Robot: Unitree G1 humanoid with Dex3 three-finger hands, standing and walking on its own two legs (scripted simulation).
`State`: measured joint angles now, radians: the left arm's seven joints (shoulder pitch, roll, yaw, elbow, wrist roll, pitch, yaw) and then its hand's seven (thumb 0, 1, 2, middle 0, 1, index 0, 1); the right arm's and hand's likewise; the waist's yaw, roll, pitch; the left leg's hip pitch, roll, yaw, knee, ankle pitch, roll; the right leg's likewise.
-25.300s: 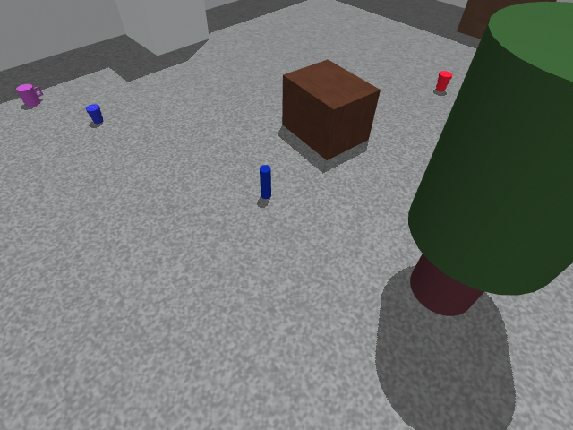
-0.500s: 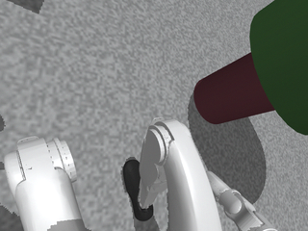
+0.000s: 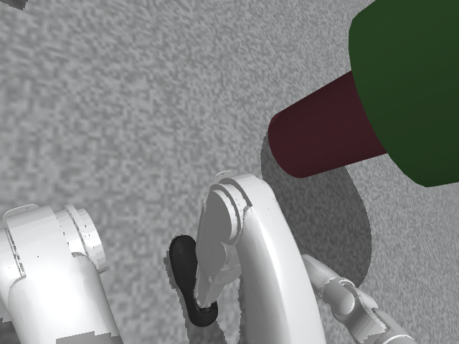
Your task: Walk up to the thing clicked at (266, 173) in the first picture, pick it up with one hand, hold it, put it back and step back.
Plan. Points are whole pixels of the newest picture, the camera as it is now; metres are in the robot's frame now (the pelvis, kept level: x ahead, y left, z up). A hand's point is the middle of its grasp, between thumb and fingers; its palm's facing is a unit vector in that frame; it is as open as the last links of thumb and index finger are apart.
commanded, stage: close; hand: left
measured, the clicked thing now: out of the picture +0.45 +0.32 -0.20
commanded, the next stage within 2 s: settle in 0.80 s
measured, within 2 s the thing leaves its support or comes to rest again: leaves its support in 1.22 s
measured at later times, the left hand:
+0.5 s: hand out of the picture +0.43 +0.31 -0.16, palm faces +0.37 -0.93 +0.00, open 11.5 cm
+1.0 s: hand out of the picture +0.45 +0.31 -0.17, palm faces +0.39 -0.92 -0.02, open 7.0 cm
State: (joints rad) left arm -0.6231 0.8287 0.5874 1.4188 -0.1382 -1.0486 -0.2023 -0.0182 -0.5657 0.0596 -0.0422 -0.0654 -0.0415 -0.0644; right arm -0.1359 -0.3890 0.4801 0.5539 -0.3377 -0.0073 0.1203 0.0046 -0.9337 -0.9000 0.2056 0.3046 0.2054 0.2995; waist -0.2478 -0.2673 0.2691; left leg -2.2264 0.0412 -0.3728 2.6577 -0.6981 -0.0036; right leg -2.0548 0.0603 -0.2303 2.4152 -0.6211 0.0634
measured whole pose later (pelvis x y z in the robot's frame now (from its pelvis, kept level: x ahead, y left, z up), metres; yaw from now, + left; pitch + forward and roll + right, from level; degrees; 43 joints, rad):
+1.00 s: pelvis +0.00 +0.00 +0.00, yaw -1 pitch +13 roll -18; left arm -0.72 0.91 0.53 1.47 -0.09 -1.04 -0.06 -0.02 0.04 0.99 -0.80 -1.11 -0.85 -1.12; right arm -0.17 -0.38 0.53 0.54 -0.36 0.06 0.12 0.00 -0.88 -0.89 0.21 0.30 0.20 0.30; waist -0.27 -0.28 0.31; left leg -2.23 0.05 -0.40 2.65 -0.71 -0.01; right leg -2.06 0.07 -0.25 2.39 -0.61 0.08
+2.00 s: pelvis +0.02 -0.01 +0.05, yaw +7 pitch +28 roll -10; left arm -0.60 0.59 0.47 0.92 -0.14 -0.60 -0.22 -0.02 -0.03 1.09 -0.87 -1.05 -0.92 -1.05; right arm 0.07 -0.29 0.17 0.65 -0.12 0.07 0.09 0.01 -0.88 -0.89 0.20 0.30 0.20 0.30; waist -0.14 -0.04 -0.02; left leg -2.25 0.04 -0.19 2.43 -0.69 -0.01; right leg -2.14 -0.01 -0.11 2.32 -0.68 0.03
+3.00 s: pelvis +0.02 -0.02 +0.10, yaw +10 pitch +32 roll -6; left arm -0.66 0.48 0.48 0.94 -0.09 -0.55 -0.22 -0.02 -0.04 1.10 -0.88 -1.05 -0.93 -1.05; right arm 0.13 -0.27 0.06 0.70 -0.09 0.02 0.05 0.01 -0.89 -0.89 0.20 0.30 0.20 0.30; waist -0.13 -0.01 -0.11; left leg -2.15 0.05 -0.11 2.25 -0.67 -0.01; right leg -2.08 -0.02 -0.06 2.19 -0.68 0.02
